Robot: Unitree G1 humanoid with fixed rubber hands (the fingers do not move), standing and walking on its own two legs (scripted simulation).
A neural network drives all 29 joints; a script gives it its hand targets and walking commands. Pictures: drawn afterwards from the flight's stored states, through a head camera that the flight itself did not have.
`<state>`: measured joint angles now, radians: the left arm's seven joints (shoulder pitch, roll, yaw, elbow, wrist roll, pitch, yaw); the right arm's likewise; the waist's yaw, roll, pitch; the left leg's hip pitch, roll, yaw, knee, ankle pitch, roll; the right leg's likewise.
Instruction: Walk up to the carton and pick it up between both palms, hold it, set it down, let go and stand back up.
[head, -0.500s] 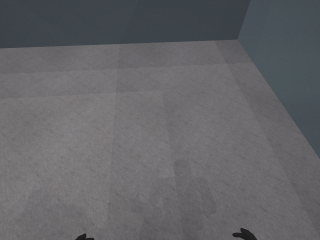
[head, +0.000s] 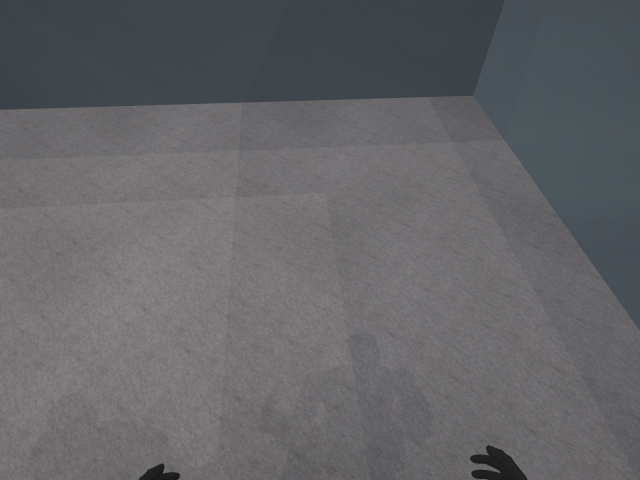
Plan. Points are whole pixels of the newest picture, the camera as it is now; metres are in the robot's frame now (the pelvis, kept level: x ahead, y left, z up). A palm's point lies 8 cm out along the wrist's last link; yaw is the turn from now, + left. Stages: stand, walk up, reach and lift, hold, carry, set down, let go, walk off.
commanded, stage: stand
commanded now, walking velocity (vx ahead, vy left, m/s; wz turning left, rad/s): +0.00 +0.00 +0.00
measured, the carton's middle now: out of the picture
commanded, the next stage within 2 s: walk up in 1.36 s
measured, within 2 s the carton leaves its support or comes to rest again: neither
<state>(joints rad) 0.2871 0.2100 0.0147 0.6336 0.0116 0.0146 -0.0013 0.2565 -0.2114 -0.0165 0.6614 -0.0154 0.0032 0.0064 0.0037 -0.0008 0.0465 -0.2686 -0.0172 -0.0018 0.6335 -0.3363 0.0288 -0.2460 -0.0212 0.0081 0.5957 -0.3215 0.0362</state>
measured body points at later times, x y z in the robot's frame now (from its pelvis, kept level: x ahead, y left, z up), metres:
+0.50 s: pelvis +0.00 +0.02 +0.00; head +0.01 +0.02 +0.45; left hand +0.08 +0.27 -0.12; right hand +0.10 -0.23 -0.11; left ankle +0.00 +0.10 -0.73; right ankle +0.00 -0.14 -0.73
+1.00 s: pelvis +0.00 +0.02 +0.01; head +0.01 +0.03 +0.46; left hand +0.06 +0.27 -0.13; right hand +0.08 -0.23 -0.12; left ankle +0.00 +0.10 -0.73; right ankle +0.00 -0.14 -0.73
